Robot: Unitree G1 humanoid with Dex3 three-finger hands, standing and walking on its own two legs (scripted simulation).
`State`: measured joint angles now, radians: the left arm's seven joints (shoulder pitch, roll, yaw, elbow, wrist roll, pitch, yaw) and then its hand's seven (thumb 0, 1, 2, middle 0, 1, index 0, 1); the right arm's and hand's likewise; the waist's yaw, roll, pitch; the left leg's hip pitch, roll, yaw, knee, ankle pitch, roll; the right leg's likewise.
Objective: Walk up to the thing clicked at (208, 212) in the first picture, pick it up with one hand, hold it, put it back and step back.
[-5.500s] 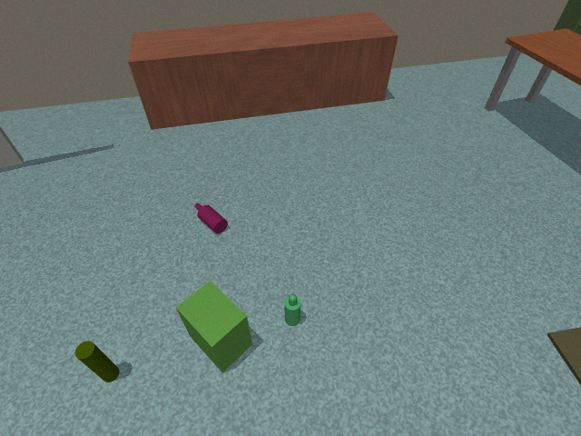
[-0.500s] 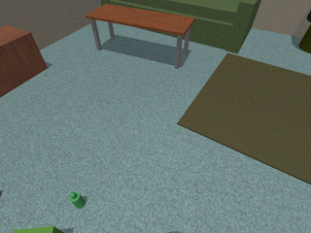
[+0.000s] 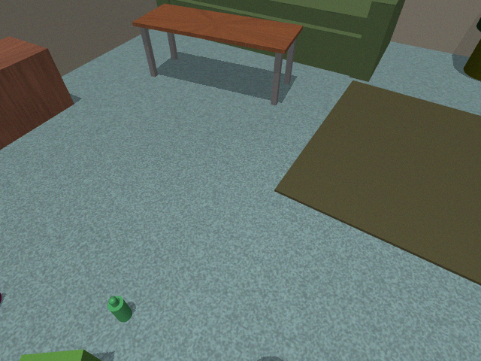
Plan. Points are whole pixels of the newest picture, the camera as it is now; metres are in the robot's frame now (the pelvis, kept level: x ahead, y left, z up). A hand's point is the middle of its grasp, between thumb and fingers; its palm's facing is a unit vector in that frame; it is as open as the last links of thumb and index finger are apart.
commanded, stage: stand
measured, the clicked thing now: out of the picture +0.49 +1.11 -0.75
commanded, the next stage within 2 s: walk up in 0.12 s
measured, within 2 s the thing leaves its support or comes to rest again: neither
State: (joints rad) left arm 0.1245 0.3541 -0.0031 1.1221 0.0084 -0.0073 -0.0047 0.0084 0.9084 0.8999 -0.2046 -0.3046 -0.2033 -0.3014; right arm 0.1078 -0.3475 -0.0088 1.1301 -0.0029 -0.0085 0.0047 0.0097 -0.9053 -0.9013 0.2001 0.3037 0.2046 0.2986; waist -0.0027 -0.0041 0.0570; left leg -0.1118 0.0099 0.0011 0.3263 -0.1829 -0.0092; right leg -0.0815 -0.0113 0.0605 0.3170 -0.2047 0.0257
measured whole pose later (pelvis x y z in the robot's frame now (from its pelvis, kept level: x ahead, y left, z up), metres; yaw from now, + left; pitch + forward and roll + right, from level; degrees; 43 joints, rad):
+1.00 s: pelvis +0.33 -0.04 -0.01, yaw -2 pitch -3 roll +0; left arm 0.27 0.43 0.03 0.93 -0.01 -0.06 -0.06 0.01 0.91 0.90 -0.20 -0.30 -0.20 -0.30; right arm 0.22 -0.37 -0.06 0.86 0.00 -0.07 0.06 0.01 -0.90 -0.90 0.20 0.30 0.21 0.30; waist 0.00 -0.06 0.08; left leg -0.26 0.04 0.09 0.51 -0.21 0.03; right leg -0.39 -0.04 0.04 1.11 -0.35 -0.03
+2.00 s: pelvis +0.83 -0.06 -0.01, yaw -1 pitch -2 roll +0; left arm 0.29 0.44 0.04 0.90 0.01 -0.05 -0.07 0.01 0.91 0.90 -0.20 -0.30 -0.20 -0.30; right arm 0.29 -0.38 -0.05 0.84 0.00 -0.09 0.06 0.01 -0.90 -0.90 0.20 0.30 0.21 0.30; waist -0.01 -0.05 0.08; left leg -0.16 0.01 0.11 0.44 -0.24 0.05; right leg -0.51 -0.10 0.00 0.87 -0.26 0.00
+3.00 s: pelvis +1.15 -0.09 -0.01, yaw +21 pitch -1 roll +0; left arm 0.20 0.49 0.11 0.83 0.03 0.06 -0.11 0.01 0.91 0.90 -0.20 -0.30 -0.20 -0.30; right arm 0.41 -0.42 -0.05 0.88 -0.02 -0.01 -0.01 0.01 -0.90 -0.90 0.21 0.30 0.21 0.30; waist 0.01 -0.06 0.04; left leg -0.25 -0.04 -0.23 0.48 -0.22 -0.01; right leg -0.34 0.00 0.07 0.70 -0.43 -0.01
